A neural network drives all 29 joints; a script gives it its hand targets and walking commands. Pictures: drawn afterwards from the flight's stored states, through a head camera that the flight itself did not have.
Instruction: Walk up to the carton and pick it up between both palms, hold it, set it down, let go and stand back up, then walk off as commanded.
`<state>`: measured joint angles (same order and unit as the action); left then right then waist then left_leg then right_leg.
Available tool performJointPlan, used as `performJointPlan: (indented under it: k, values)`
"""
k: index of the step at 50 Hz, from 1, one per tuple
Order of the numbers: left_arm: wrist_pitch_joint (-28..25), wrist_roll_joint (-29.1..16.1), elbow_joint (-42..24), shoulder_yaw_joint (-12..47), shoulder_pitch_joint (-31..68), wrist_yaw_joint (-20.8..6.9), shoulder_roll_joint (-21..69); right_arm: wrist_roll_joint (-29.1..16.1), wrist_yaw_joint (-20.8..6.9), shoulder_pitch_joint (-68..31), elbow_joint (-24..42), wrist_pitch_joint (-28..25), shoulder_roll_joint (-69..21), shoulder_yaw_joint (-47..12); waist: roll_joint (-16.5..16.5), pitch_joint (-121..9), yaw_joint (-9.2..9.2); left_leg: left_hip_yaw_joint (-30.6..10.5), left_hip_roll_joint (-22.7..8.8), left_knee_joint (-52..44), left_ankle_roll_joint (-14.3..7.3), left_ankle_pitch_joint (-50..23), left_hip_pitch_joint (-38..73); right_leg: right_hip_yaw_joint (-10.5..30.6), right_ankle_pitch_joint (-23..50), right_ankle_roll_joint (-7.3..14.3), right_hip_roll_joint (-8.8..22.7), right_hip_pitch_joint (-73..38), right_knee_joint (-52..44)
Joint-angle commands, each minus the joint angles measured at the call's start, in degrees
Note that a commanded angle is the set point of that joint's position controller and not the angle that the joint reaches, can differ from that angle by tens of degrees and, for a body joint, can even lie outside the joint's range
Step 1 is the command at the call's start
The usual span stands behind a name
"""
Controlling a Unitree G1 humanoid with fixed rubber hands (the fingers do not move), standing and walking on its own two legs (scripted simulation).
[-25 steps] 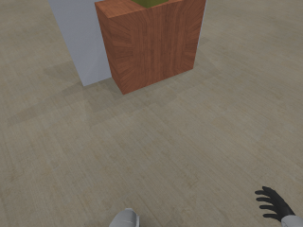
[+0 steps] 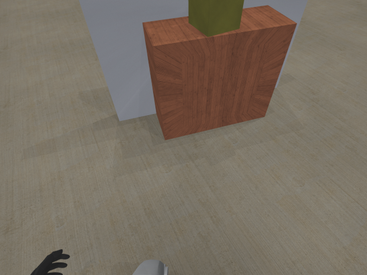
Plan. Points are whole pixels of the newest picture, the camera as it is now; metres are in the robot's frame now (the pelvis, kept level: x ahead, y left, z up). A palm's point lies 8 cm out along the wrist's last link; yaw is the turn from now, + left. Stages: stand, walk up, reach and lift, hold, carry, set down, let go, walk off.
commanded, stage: walk up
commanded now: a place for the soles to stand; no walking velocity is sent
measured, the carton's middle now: (215, 0) +1.34 -0.12 +0.09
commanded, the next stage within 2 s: none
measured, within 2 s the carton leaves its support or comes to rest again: neither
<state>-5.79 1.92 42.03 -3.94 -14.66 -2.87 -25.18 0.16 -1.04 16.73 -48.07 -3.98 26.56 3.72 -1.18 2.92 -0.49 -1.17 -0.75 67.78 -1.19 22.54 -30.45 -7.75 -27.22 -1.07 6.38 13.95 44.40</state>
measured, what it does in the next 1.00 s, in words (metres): walks ahead: left foot, then right foot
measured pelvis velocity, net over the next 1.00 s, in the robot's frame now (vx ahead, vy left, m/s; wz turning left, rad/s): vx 0.38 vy -0.11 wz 0.20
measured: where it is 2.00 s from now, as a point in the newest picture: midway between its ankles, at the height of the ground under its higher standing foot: (223, 186)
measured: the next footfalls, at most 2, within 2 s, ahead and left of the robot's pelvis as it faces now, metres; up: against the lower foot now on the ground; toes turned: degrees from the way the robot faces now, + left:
left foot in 0.14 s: +0.22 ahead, +0.10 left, +0.00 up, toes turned +8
right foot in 0.44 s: +0.34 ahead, -0.22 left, +0.00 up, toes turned +2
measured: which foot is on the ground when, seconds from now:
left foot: up 0.00-0.12, down 0.14-0.46, up 0.48-0.72, down 0.74-1.00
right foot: down 0.00-0.18, up 0.20-0.42, down 0.44-0.78, up 0.80-1.00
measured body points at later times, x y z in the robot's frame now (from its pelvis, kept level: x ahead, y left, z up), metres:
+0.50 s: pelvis +0.21 -0.09 -0.02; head +0.23 -0.08 +0.43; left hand +0.29 +0.26 -0.10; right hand +0.34 -0.43 -0.09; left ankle +0.19 +0.08 -0.70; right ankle +0.31 -0.22 -0.71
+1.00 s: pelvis +0.38 -0.11 +0.00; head +0.39 -0.07 +0.45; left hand +0.41 +0.23 -0.11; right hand +0.53 -0.44 -0.05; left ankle +0.39 +0.01 -0.71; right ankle +0.48 -0.26 -0.67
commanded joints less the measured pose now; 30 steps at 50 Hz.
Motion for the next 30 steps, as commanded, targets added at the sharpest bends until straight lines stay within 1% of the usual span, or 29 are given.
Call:
performJointPlan:
  k: [1, 2, 3, 4, 5, 6, 7, 8, 9, 10, 11, 12, 14, 15, 16, 17, 18, 19, 20, 21, 22, 23, 24, 25, 26, 27, 28, 29, 30]
  values:
    - [-0.3, -0.4, -3.1, -4.9, 0.1, 0.2, -16.6, -0.5, -1.3, -8.5, 6.0, -2.3, 10.0, 2.0, 13.6, 7.1, 3.46, 2.6, -3.7, -18.0, 0.3, -1.8, -6.0, 8.4, 28.6, 13.6, 12.8, -3.0, -24.2]
    - [0.3, -0.4, -3.4, -4.9, 1.1, 0.1, -15.9, -0.3, -1.6, -7.1, 6.1, -2.3, 9.5, 2.0, 14.0, 4.8, 3.04, 3.9, -2.7, -24.2, -1.4, -5.0, -3.2, 6.0, 28.5, 12.4, 10.9, -4.3, -21.8]
    - [0.7, -0.8, -4.1, -5.3, 0.7, -0.2, -15.2, -0.5, -1.7, -5.5, 5.6, -2.6, 9.3, 2.3, 14.4, 3.0, 2.66, 8.2, 0.3, -28.6, -1.2, -9.3, 2.4, 2.3, 29.3, 11.2, 7.6, -3.6, -17.9]
    - [0.8, -1.1, -4.3, -4.7, 1.6, -0.1, -14.7, -0.4, -1.6, -3.0, 4.0, -2.4, 8.8, 2.7, 11.8, 0.0, 0.75, 9.6, 1.7, -29.6, -2.0, -11.9, 9.9, 1.3, 32.5, 11.6, 8.4, -1.6, -16.3]
    - [1.4, -1.5, -4.3, -4.9, 2.2, -0.2, -14.9, -0.3, -1.6, 0.8, 2.0, -2.3, 8.4, 2.8, 10.2, -0.5, -1.73, 12.6, 3.9, -34.0, -2.5, -15.9, 16.2, -1.3, 35.0, 10.6, 7.4, 0.1, -9.7]
    - [1.7, -2.2, -4.1, -3.8, 0.3, 0.0, -12.7, 0.4, -0.9, 6.4, 1.3, -2.5, 9.5, 3.8, 3.6, -6.3, -3.57, 12.0, 5.1, -34.7, -4.1, -16.4, 26.7, -2.4, 43.0, 9.8, 6.4, 0.7, 0.7]
    - [1.7, -2.6, -4.4, -2.7, -2.8, 0.0, -10.4, 1.0, -0.3, 10.8, 0.6, -2.3, 12.5, 4.6, -2.2, -9.8, -6.23, 5.3, 2.6, -34.4, -7.4, -14.6, 36.5, -1.9, 37.1, 7.3, 3.8, 9.8, 13.1]
    - [1.7, -2.9, -6.9, -2.7, -3.2, -0.3, -9.6, 0.8, 0.6, 15.8, 1.7, -2.2, 20.6, 7.0, -14.4, -17.2, -8.22, -26.3, -14.2, -40.1, -15.8, -7.8, 46.4, 0.0, 14.8, 3.6, -4.6, 23.4, 30.7]
    - [2.3, -2.8, -6.9, -3.7, -0.5, 0.2, -15.3, -0.6, 1.4, 14.7, 3.6, -2.0, 22.7, 7.7, -11.2, -20.6, -9.26, -50.6, -25.3, -48.3, -24.7, -1.3, 48.9, 9.1, -1.8, 1.7, -5.6, 29.0, 37.6]
    - [2.4, -1.9, -7.9, -3.0, 6.1, 0.8, -17.0, -2.0, 1.8, 11.8, 4.2, -2.1, 20.9, 7.0, 0.9, -14.7, -8.7, -47.8, -26.1, -49.6, -24.1, 1.6, 43.2, 14.6, -3.1, 0.7, -2.1, 30.7, 39.6]
    - [2.4, -2.0, -6.8, -2.4, 5.0, 0.8, -15.4, -2.0, 2.3, 7.3, 5.2, -2.0, 18.3, 5.6, 3.4, -8.4, -5.43, -33.8, -22.3, -48.0, -18.3, -1.0, 34.4, 13.7, 2.2, 3.0, 0.9, 30.0, 35.8]
    - [1.8, -2.4, -6.0, -2.3, 1.9, 0.6, -14.4, -1.6, 2.5, 4.6, 5.3, -2.3, 17.2, 4.7, 1.0, -6.3, -3.04, -26.4, -19.5, -45.3, -17.5, -13.6, 29.6, 13.3, 2.0, 3.2, 1.8, 28.3, 32.3]
    - [1.8, -1.4, -4.0, -2.9, -1.6, 0.0, -13.3, -0.9, 2.8, 1.3, 5.0, -2.8, 15.9, 3.7, -2.0, -2.2, -0.15, -18.5, -16.8, -43.0, -16.5, -18.6, 16.8, 12.8, -2.2, 2.0, 3.1, 21.0, 23.4]
    - [2.2, -1.2, -2.7, -2.9, -4.2, -0.2, -12.9, -0.3, 2.3, -0.3, 5.5, -3.0, 16.0, 3.4, -6.3, -2.9, 0.67, -14.8, -15.1, -42.5, -15.5, -18.6, 14.1, 11.3, -3.0, 2.2, 2.8, 16.0, 19.4]
    - [2.5, -1.3, -3.1, -2.9, -2.1, -1.0, -12.2, 0.4, 2.3, 0.0, 5.7, -3.2, 16.1, 3.5, -5.0, -2.6, 0.07, -13.7, -14.6, -42.7, -16.0, -14.3, 13.2, 9.7, -5.9, 2.6, 2.0, 16.5, 14.8]
    - [2.7, -1.2, -3.4, -3.2, -1.5, -1.6, -12.2, 1.0, 2.1, -0.6, 6.4, -3.4, 16.9, 4.0, -7.4, -0.3, -0.01, -13.4, -13.5, -44.1, -15.7, -6.6, 9.8, 9.2, -2.6, 2.6, 2.1, 16.2, 11.5]
    - [2.9, -1.1, -2.9, -3.6, -2.0, -2.0, -12.2, 0.7, 1.9, -2.3, 6.1, -3.8, 17.9, 4.0, -12.0, -0.4, 0.57, -11.0, -13.7, -43.9, -15.1, -3.0, 9.6, 8.0, 0.2, 3.0, 2.1, 15.7, 7.1]
    - [2.6, -0.6, -2.9, -3.8, -2.4, -2.3, -12.9, 1.0, 1.7, -3.3, 7.0, -3.7, 18.2, 4.4, -12.1, -3.6, 0.34, -13.8, -13.9, -43.1, -14.8, 0.9, 9.8, 7.7, 2.6, 2.7, 2.0, 13.4, 3.7]
    - [2.3, -0.1, -1.5, -4.3, -4.8, -2.2, -12.0, 0.5, 1.8, -6.1, 8.5, -3.6, 17.9, 4.8, -9.7, -3.4, 2.97, -14.3, -14.1, -40.7, -13.0, 4.9, 2.2, 7.3, 8.7, 3.3, 1.6, 6.0, 0.7]
    - [1.9, 0.2, 0.6, -4.9, -7.7, -2.2, -13.0, 0.3, 1.6, -6.7, 8.1, -3.2, 16.8, 4.1, -7.6, -5.6, 4.39, -6.9, -10.1, -35.1, -10.5, 7.3, -2.1, 2.9, 11.9, 3.5, -1.4, -2.5, -4.1]
    - [1.8, 0.7, 2.7, -6.4, -13.7, -1.7, -15.1, 1.2, 2.1, -6.6, 7.8, -2.9, 14.0, 3.4, 2.1, -7.3, 8.6, -4.0, -6.5, -25.5, -7.6, 11.3, -9.9, 2.2, 10.9, 3.4, -3.3, -12.8, -2.8]
    - [1.7, 1.4, 3.4, -7.9, -19.0, -1.2, -18.6, 1.5, 2.1, -6.9, 8.5, -2.6, 9.4, 2.1, 14.0, -5.3, 12.15, 0.7, 0.3, -8.6, -5.2, 14.5, -19.1, 13.6, -6.5, 5.1, 2.0, -15.5, -12.3]
    - [1.0, 2.0, 0.1, -7.9, -16.5, -0.8, -23.8, 0.5, 2.5, -7.1, 9.4, -2.9, 7.5, 1.1, 28.6, -3.0, 11.7, 0.2, 7.9, 7.0, -2.4, 14.8, -27.6, 44.3, -26.4, 12.6, 16.7, -12.1, -31.6]
    - [1.1, -0.1, -0.7, -7.8, -8.6, -0.9, -23.6, 0.6, 2.9, -6.5, 8.9, -2.6, 12.1, 2.2, 20.5, 1.3, 6.82, -4.3, 1.5, 10.0, -0.6, 12.3, -26.5, 54.0, -28.3, 17.8, 22.9, -8.8, -37.2]
    - [0.9, -0.6, -2.5, -7.1, -5.0, -0.5, -20.1, -0.1, 2.7, -3.2, 6.3, -2.8, 14.0, 2.3, 11.4, 2.0, 4.4, -4.5, -0.8, 9.9, -0.8, 7.9, -23.9, 49.4, -23.6, 16.7, 20.8, -8.2, -34.4]
    - [1.2, -0.8, -2.5, -6.3, -3.1, -0.2, -18.0, 0.1, 2.3, -3.7, 4.5, -3.2, 14.9, 2.6, 3.5, 1.1, 3.32, -3.3, -2.5, 8.2, -0.5, 4.0, -20.1, 42.1, -20.7, 17.0, 18.5, -5.6, -30.9]
    - [1.2, -0.8, -2.5, -5.8, -1.5, 0.3, -16.9, 0.3, 2.5, -2.9, 4.2, -3.3, 14.9, 2.6, 5.5, 3.9, 2.61, -1.4, -3.1, 6.5, 0.0, 2.4, -18.8, 36.7, -14.2, 16.1, 16.3, -2.2, -29.0]
    - [1.0, -0.3, -1.2, -5.8, -1.3, 0.2, -16.8, 0.2, 2.1, -3.2, 3.2, -3.3, 14.4, 2.6, 9.6, 3.5, 2.88, -2.0, -4.7, -2.0, 0.1, 5.5, -15.7, 31.2, -8.4, 16.6, 16.5, -0.4, -26.7]
    - [1.2, 0.1, -2.1, -6.0, -0.4, -0.1, -17.0, 0.2, 1.7, -1.4, 2.2, -3.6, 14.0, 2.2, 10.3, 2.4, 2.63, 0.4, -4.7, -5.7, 0.0, 5.3, -11.0, 26.5, -5.2, 15.8, 14.3, 1.8, -25.0]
